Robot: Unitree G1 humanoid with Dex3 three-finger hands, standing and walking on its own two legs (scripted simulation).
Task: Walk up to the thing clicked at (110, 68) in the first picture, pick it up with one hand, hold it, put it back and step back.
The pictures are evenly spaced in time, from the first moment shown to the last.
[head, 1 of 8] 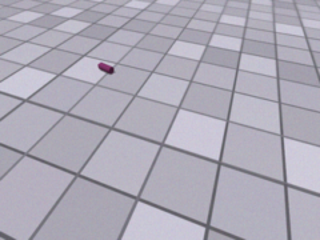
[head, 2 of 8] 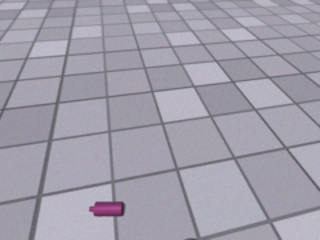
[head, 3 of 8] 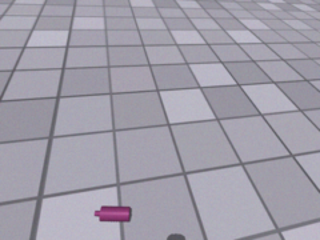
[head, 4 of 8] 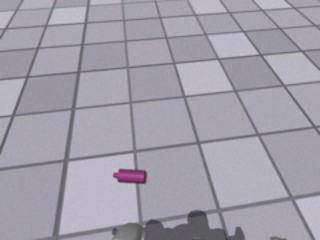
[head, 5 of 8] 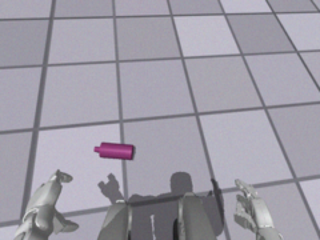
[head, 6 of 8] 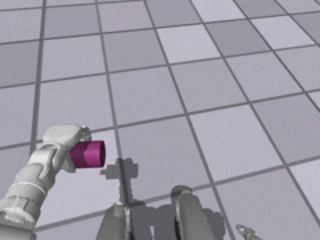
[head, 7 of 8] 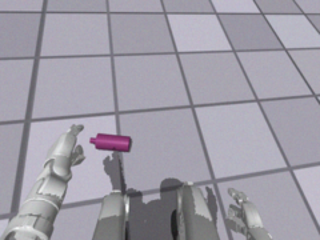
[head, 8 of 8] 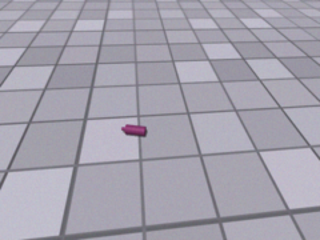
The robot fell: no
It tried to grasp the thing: yes
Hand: left
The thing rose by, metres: 0.67
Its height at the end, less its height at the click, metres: +0.00
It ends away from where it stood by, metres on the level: 0.01
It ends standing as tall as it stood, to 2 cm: yes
